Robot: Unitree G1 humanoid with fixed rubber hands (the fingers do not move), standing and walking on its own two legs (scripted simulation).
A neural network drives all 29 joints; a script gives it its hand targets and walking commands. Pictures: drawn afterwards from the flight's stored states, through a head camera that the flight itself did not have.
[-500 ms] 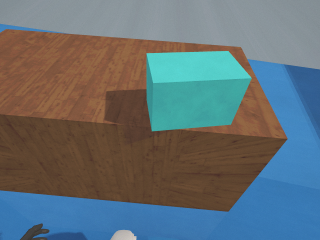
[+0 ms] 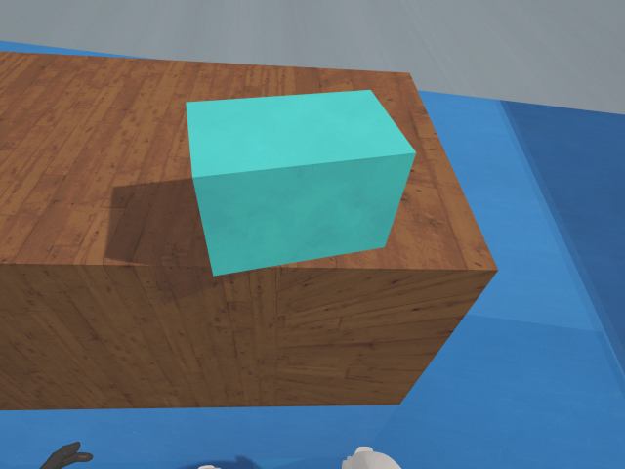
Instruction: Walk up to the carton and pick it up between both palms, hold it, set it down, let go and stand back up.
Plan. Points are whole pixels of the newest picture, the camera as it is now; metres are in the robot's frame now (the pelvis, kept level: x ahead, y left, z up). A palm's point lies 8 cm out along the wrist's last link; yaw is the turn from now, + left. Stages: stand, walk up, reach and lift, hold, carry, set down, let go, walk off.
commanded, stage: walk up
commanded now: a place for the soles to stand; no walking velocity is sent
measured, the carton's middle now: (293, 180) +0.53 +0.04 +0.08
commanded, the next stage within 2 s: none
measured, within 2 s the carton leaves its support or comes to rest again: neither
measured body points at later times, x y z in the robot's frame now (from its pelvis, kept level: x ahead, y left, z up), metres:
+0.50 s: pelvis +0.04 -0.03 +0.01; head +0.06 -0.02 +0.46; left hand +0.15 +0.32 -0.07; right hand +0.14 -0.37 -0.08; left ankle +0.07 +0.12 -0.68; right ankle +0.08 -0.13 -0.68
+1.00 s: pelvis +0.05 -0.02 +0.01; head +0.07 -0.01 +0.46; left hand +0.16 +0.32 -0.07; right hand +0.15 -0.37 -0.07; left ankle +0.07 +0.13 -0.68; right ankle +0.08 -0.13 -0.68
